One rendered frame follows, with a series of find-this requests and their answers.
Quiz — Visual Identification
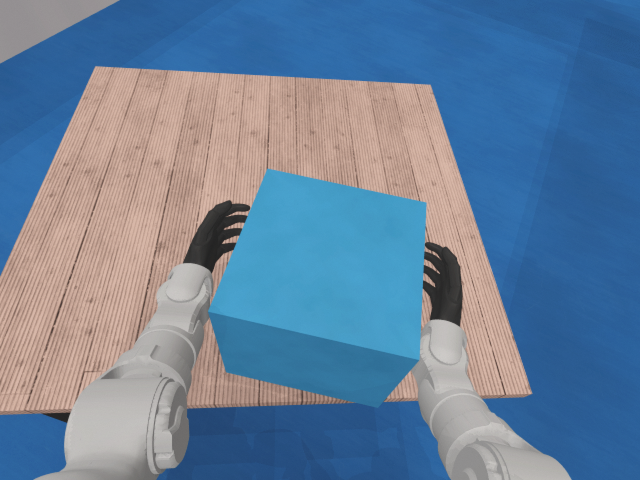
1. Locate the right robot forearm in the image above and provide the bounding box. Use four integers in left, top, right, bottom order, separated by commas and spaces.
411, 320, 572, 480

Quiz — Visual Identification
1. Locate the robot right upper arm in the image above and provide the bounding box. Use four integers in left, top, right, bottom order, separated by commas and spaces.
451, 441, 571, 480

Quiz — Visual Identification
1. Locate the table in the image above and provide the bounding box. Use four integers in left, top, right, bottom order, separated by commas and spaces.
0, 66, 532, 423

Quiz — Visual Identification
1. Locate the left robot hand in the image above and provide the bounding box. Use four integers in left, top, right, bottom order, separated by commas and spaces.
183, 200, 250, 274

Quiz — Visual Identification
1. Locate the left robot forearm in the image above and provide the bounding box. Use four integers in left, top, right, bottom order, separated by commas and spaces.
64, 263, 213, 464

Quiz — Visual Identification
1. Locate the right robot hand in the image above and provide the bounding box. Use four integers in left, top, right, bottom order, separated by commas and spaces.
423, 242, 463, 327

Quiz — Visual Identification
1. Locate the carton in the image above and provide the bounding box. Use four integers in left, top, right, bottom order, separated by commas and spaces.
208, 168, 427, 408

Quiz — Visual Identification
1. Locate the robot left upper arm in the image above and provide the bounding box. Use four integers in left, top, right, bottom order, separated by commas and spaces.
34, 377, 189, 480

